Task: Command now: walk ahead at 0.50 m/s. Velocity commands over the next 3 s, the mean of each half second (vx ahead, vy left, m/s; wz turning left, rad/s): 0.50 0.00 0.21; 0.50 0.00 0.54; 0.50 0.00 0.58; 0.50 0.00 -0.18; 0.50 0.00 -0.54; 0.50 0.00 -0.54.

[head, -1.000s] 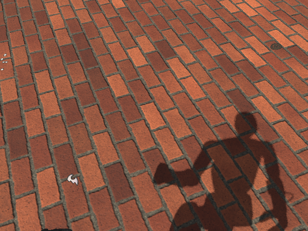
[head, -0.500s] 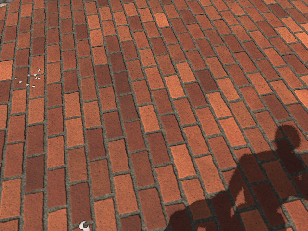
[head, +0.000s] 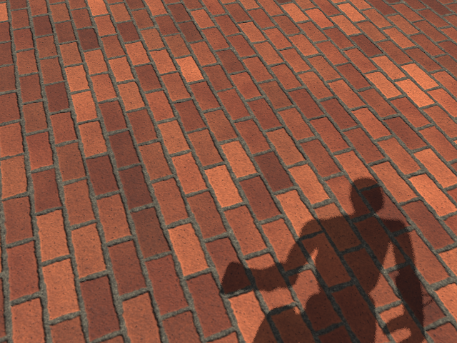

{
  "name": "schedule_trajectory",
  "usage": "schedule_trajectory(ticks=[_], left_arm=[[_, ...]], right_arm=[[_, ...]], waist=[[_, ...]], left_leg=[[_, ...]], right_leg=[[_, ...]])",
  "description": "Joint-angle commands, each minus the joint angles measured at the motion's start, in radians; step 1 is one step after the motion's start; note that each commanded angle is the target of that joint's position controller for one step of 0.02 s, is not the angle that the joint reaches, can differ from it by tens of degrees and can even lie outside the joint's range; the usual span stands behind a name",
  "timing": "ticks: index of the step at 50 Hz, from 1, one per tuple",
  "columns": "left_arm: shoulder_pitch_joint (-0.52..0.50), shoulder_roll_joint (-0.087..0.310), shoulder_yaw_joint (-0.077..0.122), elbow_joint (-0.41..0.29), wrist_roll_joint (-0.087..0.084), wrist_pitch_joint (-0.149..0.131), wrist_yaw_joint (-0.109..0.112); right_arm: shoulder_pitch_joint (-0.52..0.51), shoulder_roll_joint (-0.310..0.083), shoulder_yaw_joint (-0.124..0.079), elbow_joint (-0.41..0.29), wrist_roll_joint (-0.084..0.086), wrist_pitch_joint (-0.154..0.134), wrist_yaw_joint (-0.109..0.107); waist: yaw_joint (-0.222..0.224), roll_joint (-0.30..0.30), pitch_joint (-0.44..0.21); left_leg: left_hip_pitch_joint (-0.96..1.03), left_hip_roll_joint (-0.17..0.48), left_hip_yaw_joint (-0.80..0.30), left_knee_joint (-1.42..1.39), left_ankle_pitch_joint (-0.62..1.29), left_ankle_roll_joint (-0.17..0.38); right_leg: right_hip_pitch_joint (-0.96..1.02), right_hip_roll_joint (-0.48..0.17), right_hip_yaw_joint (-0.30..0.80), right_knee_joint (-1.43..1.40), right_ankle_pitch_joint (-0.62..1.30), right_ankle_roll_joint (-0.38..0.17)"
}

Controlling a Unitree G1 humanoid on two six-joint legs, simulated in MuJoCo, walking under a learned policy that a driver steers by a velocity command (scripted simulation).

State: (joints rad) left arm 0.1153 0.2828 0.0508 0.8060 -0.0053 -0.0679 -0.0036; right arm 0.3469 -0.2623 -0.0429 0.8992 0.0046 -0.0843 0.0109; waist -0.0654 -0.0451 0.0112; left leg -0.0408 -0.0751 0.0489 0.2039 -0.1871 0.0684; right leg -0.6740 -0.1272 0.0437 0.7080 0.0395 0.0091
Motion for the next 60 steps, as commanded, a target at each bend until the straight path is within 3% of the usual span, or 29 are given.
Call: schedule_trajectory(ticks=[1, 6, 8, 9, 10, 11, 12, 13, 15, 16, 19, 22, 26, 31, 34, 36, 37, 38, 39, 40, 41, 42, 43, 46, 49, 52, 57, 59, 60], left_arm=[[-0.119, 0.037, 0.0, -0.085, -0.006, -0.019, -0.013], [-0.188, 0.057, 0.001, -0.128, -0.011, -0.033, -0.042], [-0.101, 0.095, 0.018, -0.109, -0.008, -0.036, -0.042], [0.041, 0.133, 0.041, -0.067, -0.006, -0.038, -0.035], [0.23, 0.194, 0.063, -0.025, 0.009, -0.038, -0.023], [0.325, 0.28, 0.085, -0.005, 0.019, -0.028, -0.016], [0.328, 0.191, 0.06, -0.008, 0.009, -0.024, -0.014], [0.251, 0.145, 0.043, -0.013, 0.003, -0.023, -0.01], [0.121, 0.086, 0.027, -0.02, 0.006, -0.029, -0.011], [0.084, 0.061, 0.02, -0.02, 0.014, -0.038, -0.014], [0.053, 0.069, 0.028, 0.003, 0.021, -0.056, -0.017], [0.073, 0.094, 0.038, 0.027, 0.026, -0.057, -0.002], [0.101, 0.126, 0.045, 0.043, 0.018, -0.045, 0.016], [0.177, 0.159, 0.061, 0.077, -0.007, -0.009, 0.023], [0.149, 0.196, 0.074, 0.068, -0.018, 0.014, 0.029], [0.116, 0.198, 0.071, 0.055, -0.023, 0.028, 0.033], [0.14, 0.147, 0.051, 0.035, 0.006, 0.019, 0.033], [0.197, 0.023, 0.013, -0.023, 0.019, -0.014, 0.02], [0.105, 0.11, 0.025, -0.034, -0.019, -0.059, 0.002], [0.034, 0.132, 0.03, -0.058, -0.049, -0.079, -0.007], [0.03, 0.12, 0.028, -0.052, -0.035, -0.087, -0.002], [0.018, 0.128, 0.037, -0.036, -0.001, -0.08, 0.008], [0.048, 0.132, 0.042, -0.038, 0.004, -0.068, 0.007], [0.046, 0.107, 0.041, -0.044, 0.018, -0.038, 0.008], [-0.07, 0.076, 0.028, -0.085, 0.021, -0.032, 0.008], [-0.163, 0.057, 0.018, -0.115, 0.009, -0.039, -0.003], [-0.208, 0.104, 0.029, -0.149, -0.002, -0.06, -0.022], [-0.15, 0.126, 0.04, -0.138, -0.004, -0.071, -0.023], [-0.063, 0.144, 0.052, -0.114, 0.0, -0.076, -0.019]], right_arm=[[0.023, -0.174, -0.038, -0.028, 0.009, -0.005, -0.01], [0.063, -0.186, -0.046, 0.011, 0.014, 0.024, -0.019], [0.041, -0.2, -0.05, 0.011, 0.015, 0.032, -0.022], [0.022, -0.189, -0.044, 0.007, 0.014, 0.037, -0.022], [0.012, -0.157, -0.028, -0.017, 0.002, 0.035, -0.022], [0.127, -0.038, 0.007, -0.034, 0.0, 0.015, -0.015], [0.105, -0.097, -0.006, -0.014, 0.016, -0.005, -0.011], [0.023, -0.172, -0.031, -0.039, 0.046, -0.013, -0.007], [-0.055, -0.151, -0.036, -0.054, 0.038, -0.008, -0.016], [-0.034, -0.135, -0.042, -0.045, 0.031, 0.009, -0.021], [-0.005, -0.074, -0.038, -0.044, 0.029, 0.047, -0.022], [-0.072, -0.073, -0.042, -0.078, 0.02, 0.053, -0.022], [-0.198, -0.047, -0.03, -0.123, 0.014, 0.041, 0.006], [-0.325, -0.049, -0.025, -0.203, 0.016, 0.043, 0.036], [-0.272, -0.092, -0.046, -0.222, 0.016, 0.051, 0.047], [-0.017, -0.176, -0.098, -0.165, 0.023, 0.055, 0.036], [0.121, -0.275, -0.132, -0.135, 0.025, 0.065, 0.011], [0.047, -0.346, -0.136, -0.167, 0.029, 0.055, 0.01], [0.066, -0.259, -0.106, -0.185, 0.017, 0.041, 0.019], [0.041, -0.205, -0.092, -0.181, 0.01, 0.027, 0.019], [-0.02, -0.177, -0.083, -0.186, 0.012, 0.017, 0.021], [-0.084, -0.13, -0.069, -0.198, 0.011, 0.015, 0.019], [-0.116, -0.134, -0.066, -0.217, -0.001, 0.014, 0.013], [-0.109, -0.16, -0.071, -0.221, 0.006, 0.01, -0.003], [-0.063, -0.184, -0.078, -0.21, 0.012, 0.014, -0.023], [-0.027, -0.185, -0.079, -0.2, 0.015, 0.023, -0.028], [0.025, -0.172, -0.078, -0.176, 0.021, 0.037, -0.034], [0.011, -0.174, -0.08, -0.181, 0.018, 0.044, -0.038], [-0.006, -0.157, -0.074, -0.189, 0.017, 0.046, -0.037]], waist=[[-0.014, 0.092, 0.055], [-0.007, 0.106, 0.063], [0.053, 0.131, 0.003], [0.13, 0.12, -0.082], [0.204, 0.074, -0.226], [0.17, -0.153, -0.372], [0.195, -0.159, -0.409], [0.185, -0.107, -0.235], [0.124, -0.034, -0.066], [0.09, -0.05, -0.031], [0.049, -0.051, 0.006], [0.054, -0.022, 0.03], [0.096, 0.003, 0.056], [0.131, 0.014, 0.094], [0.071, -0.03, 0.027], [-0.074, -0.011, -0.112], [-0.111, 0.136, -0.203], [0.014, 0.347, -0.29], [-0.055, 0.206, -0.345], [-0.053, 0.16, -0.222], [-0.003, 0.059, -0.128], [0.028, 0.027, -0.084], [0.065, 0.086, -0.075], [0.083, 0.062, -0.047], [0.046, 0.077, -0.01], [0.005, 0.116, 0.003], [-0.004, 0.143, 0.002], [0.032, 0.177, -0.01], [0.08, 0.179, -0.049]], left_leg=[[-0.027, 0.265, -0.12, -0.086, 0.212, 0.13], [0.145, 0.337, -0.141, 0.014, 0.348, 0.115], [0.149, 0.326, -0.139, 0.126, 0.595, 0.094], [0.102, 0.279, -0.112, 0.282, 0.692, 0.071], [-0.091, 0.227, -0.086, 0.535, 0.524, 0.041], [-0.515, 0.05, -0.033, 0.923, -0.01, -0.037], [-0.627, 0.038, -0.181, 1.064, -0.391, -0.032], [-0.703, 0.095, -0.19, 1.11, -0.336, -0.022], [-0.658, 0.179, -0.149, 1.013, -0.178, -0.026], [-0.597, 0.206, -0.156, 0.975, -0.125, -0.028], [-0.553, 0.222, -0.155, 0.938, -0.053, -0.049], [-0.629, 0.222, -0.165, 0.813, 0.087, -0.062], [-0.605, 0.204, -0.088, 0.573, 0.252, -0.057], [-0.667, 0.184, -0.033, 0.444, 0.171, -0.017], [-0.528, 0.104, 0.046, 0.435, 0.021, 0.036], [-0.166, 0.015, 0.071, 0.36, 0.043, 0.099], [0.129, 0.156, -0.177, 0.33, 0.043, 0.163], [0.399, 0.381, -0.783, 0.162, -0.152, 0.364], [0.423, 0.41, -0.86, 0.066, -0.194, 0.35], [0.338, 0.381, -0.708, 0.073, -0.131, 0.304], [0.183, 0.333, -0.58, 0.078, -0.014, 0.263], [0.067, 0.283, -0.475, 0.063, 0.079, 0.22], [-0.018, 0.28, -0.458, 0.046, 0.163, 0.235], [-0.129, 0.241, -0.374, 0.01, 0.273, 0.236], [-0.171, 0.193, -0.311, 0.007, 0.265, 0.199], [-0.204, 0.16, -0.297, 0.018, 0.153, 0.155], [-0.088, 0.21, -0.419, 0.13, 0.102, 0.132], [-0.059, 0.221, -0.463, 0.195, 0.156, 0.118], [-0.072, 0.187, -0.453, 0.269, 0.217, 0.096]], right_leg=[[0.027, 0.03, -0.033, -0.118, 0.082, -0.003], [0.011, 0.058, -0.033, -0.21, -0.053, -0.05], [0.179, 0.104, -0.067, -0.231, -0.117, -0.082], [0.386, 0.127, -0.086, -0.261, -0.085, -0.11], [0.711, 0.009, 0.03, -0.204, -0.045, -0.166], [1.1, -0.253, 0.469, -0.253, -0.215, -0.31], [1.092, -0.297, 0.65, -0.368, -0.311, -0.321], [0.954, -0.264, 0.488, -0.396, -0.342, -0.266], [0.681, -0.184, 0.264, -0.479, -0.268, -0.209], [0.593, -0.148, 0.18, -0.521, -0.229, -0.188], [0.485, -0.13, 0.039, -0.585, -0.098, -0.199], [0.513, -0.12, -0.064, -0.6, -0.016, -0.195], [0.556, -0.107, -0.172, -0.613, 0.011, -0.174], [0.75, -0.169, -0.219, -0.544, 0.111, -0.158], [0.804, -0.175, -0.259, -0.366, 0.525, -0.124], [0.698, -0.117, -0.297, -0.004, 0.611, -0.076], [0.437, -0.063, -0.302, 0.319, 0.231, -0.025], [0.014, 0.178, -0.158, 0.663, -0.599, 0.034], [-0.092, 0.143, 0.051, 0.722, -0.61, 0.004], [-0.149, 0.097, 0.044, 0.691, -0.534, -0.025], [-0.11, 0.048, 0.043, 0.584, -0.453, -0.035], [-0.037, 0.014, 0.038, 0.486, -0.399, -0.037], [0.027, 0.003, 0.047, 0.456, -0.369, -0.025], [0.074, 0.01, 0.022, 0.319, -0.309, 0.025], [0.063, 0.046, 0.009, 0.09, -0.12, 0.058], [0.139, 0.094, -0.001, -0.106, 0.044, 0.057], [0.172, 0.118, 0.038, -0.228, -0.005, 0.024], [0.243, 0.125, 0.03, -0.246, -0.095, -0.004], [0.366, 0.132, 0.01, -0.287, -0.086, -0.03]])
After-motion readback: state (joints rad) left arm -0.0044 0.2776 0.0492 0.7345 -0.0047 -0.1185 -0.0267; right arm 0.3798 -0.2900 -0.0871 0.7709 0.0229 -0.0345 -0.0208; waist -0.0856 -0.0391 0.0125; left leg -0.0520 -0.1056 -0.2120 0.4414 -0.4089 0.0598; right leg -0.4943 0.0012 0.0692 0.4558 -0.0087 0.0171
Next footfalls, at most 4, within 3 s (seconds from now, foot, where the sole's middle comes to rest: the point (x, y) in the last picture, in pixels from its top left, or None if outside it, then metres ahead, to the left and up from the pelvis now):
0.20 right None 0.30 -0.15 -0.79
0.72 left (173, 329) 0.55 0.14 -0.79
1.22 right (192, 227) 0.89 0.08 -0.79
1.72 left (79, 228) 0.91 0.46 -0.79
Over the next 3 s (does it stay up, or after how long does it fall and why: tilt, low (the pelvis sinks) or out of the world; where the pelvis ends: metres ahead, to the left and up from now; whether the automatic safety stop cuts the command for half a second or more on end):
stays up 1.49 0.57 0.00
